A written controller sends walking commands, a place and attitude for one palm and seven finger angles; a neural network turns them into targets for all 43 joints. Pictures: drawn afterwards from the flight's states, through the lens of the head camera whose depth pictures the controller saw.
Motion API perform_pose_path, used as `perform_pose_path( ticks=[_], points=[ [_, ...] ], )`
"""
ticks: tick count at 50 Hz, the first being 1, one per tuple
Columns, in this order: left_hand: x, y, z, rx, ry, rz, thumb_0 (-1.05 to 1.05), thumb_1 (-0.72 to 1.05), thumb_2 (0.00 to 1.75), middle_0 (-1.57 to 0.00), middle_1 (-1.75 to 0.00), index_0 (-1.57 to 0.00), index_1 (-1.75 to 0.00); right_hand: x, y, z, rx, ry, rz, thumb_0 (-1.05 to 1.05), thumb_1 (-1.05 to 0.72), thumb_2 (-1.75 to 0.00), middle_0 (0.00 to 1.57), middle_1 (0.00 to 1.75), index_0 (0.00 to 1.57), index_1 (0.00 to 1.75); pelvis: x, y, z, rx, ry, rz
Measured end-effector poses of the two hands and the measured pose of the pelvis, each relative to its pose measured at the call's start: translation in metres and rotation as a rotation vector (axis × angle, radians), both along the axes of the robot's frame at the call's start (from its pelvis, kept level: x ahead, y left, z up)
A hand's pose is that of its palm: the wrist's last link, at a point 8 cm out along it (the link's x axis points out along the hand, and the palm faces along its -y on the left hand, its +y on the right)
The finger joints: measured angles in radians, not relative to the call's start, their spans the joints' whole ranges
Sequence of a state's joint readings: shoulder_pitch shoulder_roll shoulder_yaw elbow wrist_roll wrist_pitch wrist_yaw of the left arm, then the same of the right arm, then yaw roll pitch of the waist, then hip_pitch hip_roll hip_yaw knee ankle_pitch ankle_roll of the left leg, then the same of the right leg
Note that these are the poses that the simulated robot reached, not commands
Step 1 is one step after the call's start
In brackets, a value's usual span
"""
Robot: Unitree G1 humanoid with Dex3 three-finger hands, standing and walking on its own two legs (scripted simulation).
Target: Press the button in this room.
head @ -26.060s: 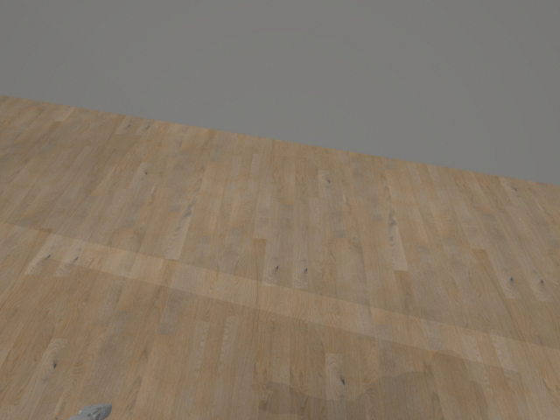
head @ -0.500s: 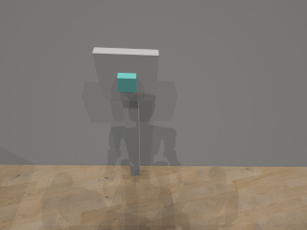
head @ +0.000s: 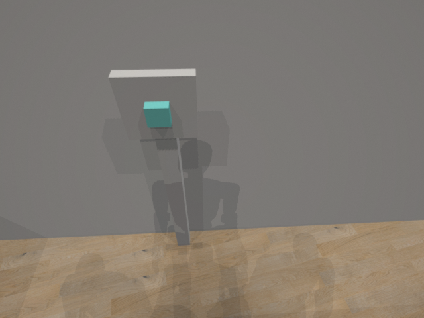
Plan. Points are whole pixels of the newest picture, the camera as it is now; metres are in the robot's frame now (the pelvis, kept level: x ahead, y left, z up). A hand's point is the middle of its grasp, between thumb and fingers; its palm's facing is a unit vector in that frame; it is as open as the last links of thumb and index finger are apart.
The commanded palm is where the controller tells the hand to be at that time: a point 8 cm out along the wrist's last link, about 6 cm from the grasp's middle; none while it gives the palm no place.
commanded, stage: come to a stop and stand still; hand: left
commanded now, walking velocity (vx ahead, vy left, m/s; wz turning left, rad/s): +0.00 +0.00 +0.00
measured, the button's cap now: (158, 113) +0.53 +0.15 +0.09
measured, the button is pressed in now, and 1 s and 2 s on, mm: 0 0 0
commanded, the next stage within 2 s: look again from close up in 0.02 s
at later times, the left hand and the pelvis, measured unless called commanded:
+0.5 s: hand out of the picture -0.01 +0.17 -0.19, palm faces +0.05 -0.98 -0.18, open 7.3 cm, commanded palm none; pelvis -0.01 +0.00 -0.01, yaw +1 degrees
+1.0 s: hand out of the picture -0.07 +0.15 -0.19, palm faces +0.07 -0.98 -0.16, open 7.3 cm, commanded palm none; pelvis -0.01 -0.01 -0.01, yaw +2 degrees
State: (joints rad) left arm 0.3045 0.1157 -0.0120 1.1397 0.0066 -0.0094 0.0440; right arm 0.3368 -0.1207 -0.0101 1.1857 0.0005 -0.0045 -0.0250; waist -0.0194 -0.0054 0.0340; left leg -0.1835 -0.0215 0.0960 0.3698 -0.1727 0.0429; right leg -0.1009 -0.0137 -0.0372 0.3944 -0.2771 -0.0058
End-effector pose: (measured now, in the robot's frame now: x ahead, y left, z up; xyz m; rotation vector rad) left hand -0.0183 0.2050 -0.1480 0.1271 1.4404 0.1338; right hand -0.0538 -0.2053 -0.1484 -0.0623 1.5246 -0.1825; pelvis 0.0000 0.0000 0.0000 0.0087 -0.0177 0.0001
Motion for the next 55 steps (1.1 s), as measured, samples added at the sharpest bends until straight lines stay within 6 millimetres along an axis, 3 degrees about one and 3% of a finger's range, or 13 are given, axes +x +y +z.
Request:
perform_pose_path(
  ticks=[6, 10, 19, 25, 32, 42, 49, 55],
  points=[
    [-0.01, -0.01, -0.001, -0.015, 0.026, 0.013, 0.0, 0.92, 0.89, -0.2, -0.3, -0.2, -0.3, 0.006, -0.002, 0.0, -0.001, -0.011, 0.005, 0.0, -0.91, -0.9, 0.2, 0.3, 0.2, 0.29, 0.001, -0.003, 0.0, -0.001, 0.002, 0.0],
    [-0.013, -0.012, -0.003, -0.009, 0.005, -0.001, 0.0, 0.91, 0.89, -0.2, -0.3, -0.2, -0.3, 0.024, -0.006, -0.003, -0.004, -0.075, 0.047, 0.0, -0.91, -0.9, 0.2, 0.3, 0.2, 0.29, -0.003, -0.003, -0.004, -0.022, 0.01, 0.003],
    [-0.001, 0.004, -0.009, 0.008, -0.091, 0.011, 0.0, 0.91, 0.89, -0.2, -0.3, -0.2, -0.3, 0.065, -0.02, -0.002, -0.061, -0.225, 0.098, 0.01, -0.93, -0.9, 0.2, 0.3, 0.2, 0.29, -0.009, 0.002, -0.01, -0.019, -0.011, 0.013],
    [0.002, 0.015, -0.008, 0.021, -0.132, 0.007, 0.0, 0.92, 0.89, -0.2, -0.3, -0.2, -0.3, 0.078, -0.021, 0.005, -0.073, -0.284, 0.119, 0.01, -0.92, -0.9, 0.2, 0.3, 0.2, 0.29, -0.014, 0.002, -0.009, -0.017, -0.013, 0.012],
    [-0.007, 0.021, -0.008, 0.018, -0.129, 0.003, 0.0, 0.91, 0.9, -0.2, -0.3, -0.2, -0.3, 0.072, -0.021, 0.01, -0.079, -0.283, 0.128, 0.0, -0.92, -0.9, 0.2, 0.3, 0.2, 0.29, -0.021, 0.003, -0.007, -0.02, -0.016, 0.011],
    [-0.035, 0.017, -0.011, -0.006, -0.052, 0.019, 0.0, 0.91, 0.9, -0.2, -0.3, -0.2, -0.3, 0.039, -0.017, 0.007, -0.07, -0.179, 0.114, 0.0, -0.91, -0.9, 0.2, 0.3, 0.2, 0.29, -0.024, 0.004, -0.007, -0.018, 0.0, 0.028],
    [-0.055, 0.002, -0.01, -0.01, 0.009, 0.056, 0.0, 0.91, 0.9, -0.2, -0.3, -0.2, -0.3, 0.023, -0.024, 0.001, -0.056, -0.105, 0.094, 0.0, -0.91, -0.9, 0.2, 0.3, 0.2, 0.3, -0.017, -0.006, -0.009, -0.013, 0.015, 0.042],
    [-0.064, -0.019, -0.011, -0.024, 0.054, 0.092, 0.0, 0.91, 0.9, -0.2, -0.3, -0.2, -0.3, 0.033, -0.034, -0.001, -0.057, -0.096, 0.091, 0.0, -0.91, -0.9, 0.2, 0.3, 0.2, 0.3, -0.003, -0.018, -0.011, -0.028, 0.022, 0.042]
  ],
)
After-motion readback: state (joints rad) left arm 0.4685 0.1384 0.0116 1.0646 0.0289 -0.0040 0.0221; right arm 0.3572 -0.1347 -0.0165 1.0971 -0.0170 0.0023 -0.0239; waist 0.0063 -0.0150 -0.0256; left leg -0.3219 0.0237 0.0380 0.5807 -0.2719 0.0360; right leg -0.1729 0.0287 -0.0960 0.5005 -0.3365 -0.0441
